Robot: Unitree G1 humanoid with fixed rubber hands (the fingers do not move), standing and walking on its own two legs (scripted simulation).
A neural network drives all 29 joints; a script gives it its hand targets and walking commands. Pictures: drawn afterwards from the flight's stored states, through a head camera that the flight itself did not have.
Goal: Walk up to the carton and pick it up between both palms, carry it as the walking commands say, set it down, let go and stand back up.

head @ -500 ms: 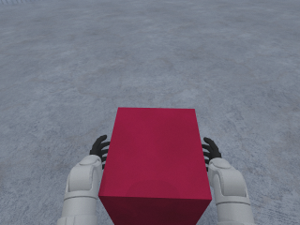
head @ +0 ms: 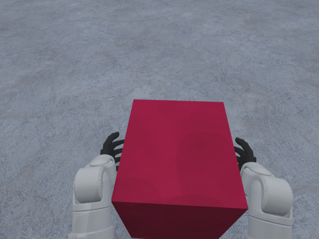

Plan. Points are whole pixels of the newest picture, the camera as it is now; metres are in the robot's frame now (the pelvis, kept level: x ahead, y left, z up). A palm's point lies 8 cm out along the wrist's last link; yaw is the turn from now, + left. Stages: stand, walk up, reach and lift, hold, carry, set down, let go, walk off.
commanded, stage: carry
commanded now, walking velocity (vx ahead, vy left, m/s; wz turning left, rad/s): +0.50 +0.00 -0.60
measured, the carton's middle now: (175, 173) +0.28 -0.02 +0.01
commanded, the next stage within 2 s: none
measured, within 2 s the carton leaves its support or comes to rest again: neither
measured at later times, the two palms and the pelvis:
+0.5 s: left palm (142, 80) +0.61 +0.07 +0.08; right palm (234, 99) +0.49 -0.22 +0.08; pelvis +0.31 +0.01 +0.01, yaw -22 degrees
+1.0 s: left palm (194, 44) +0.90 -0.15 +0.07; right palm (266, 61) +0.73 -0.42 +0.07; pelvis +0.60 -0.15 +0.01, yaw -34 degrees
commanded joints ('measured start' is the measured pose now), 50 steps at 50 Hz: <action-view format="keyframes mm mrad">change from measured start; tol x32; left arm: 1 -409 -855 -684 -161 -344 22 -198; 50 -425 -880 -751 -207 -436 -17 -250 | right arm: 1 -600 902 809 -99 401 1 280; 50 -502 943 787 -118 327 -52 265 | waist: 1 46 -64 -287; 15 53 -222 -138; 20 16 325 -347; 50 44 -54 -261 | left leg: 1 -532 -15 -108 210 18 21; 11 -437 -81 -5 -288 378 4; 17 211 -185 131 -598 520 59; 20 657 346 -588 -728 417 235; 23 309 311 -421 -841 -36 217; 40 533 192 279 -543 1180 67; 43 215 137 300 -66 955 -12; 45 -426 -102 111 398 -35 -73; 50 -298 -10 -75 44 50 -6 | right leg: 1 640 -400 594 -263 313 -199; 17 268 -146 196 -8 808 -6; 21 -298 -113 189 718 -145 40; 42 216 76 -156 -166 132 -30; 45 822 -404 720 -229 534 -301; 50 496 -321 415 -287 447 -123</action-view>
